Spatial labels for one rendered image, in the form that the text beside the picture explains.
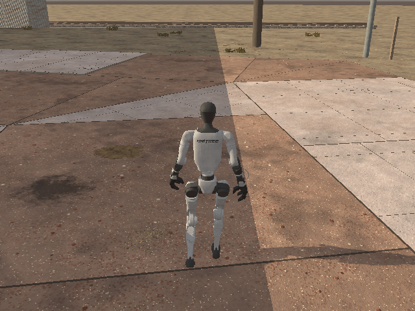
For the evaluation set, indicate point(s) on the left robot upper arm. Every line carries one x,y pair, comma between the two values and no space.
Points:
184,145

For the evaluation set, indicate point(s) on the robot right foot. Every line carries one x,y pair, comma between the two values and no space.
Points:
216,253

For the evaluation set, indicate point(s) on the right robot hand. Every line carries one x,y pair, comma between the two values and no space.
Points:
243,191

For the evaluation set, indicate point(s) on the left robot hand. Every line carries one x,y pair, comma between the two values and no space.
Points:
172,181

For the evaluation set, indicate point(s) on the robot left forearm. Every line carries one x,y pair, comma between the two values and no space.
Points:
176,169

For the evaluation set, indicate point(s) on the robot head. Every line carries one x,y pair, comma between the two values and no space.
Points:
207,111

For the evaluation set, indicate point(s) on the robot right forearm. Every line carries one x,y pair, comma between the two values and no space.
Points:
239,174

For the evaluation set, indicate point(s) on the right robot upper arm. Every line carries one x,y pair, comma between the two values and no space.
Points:
231,147

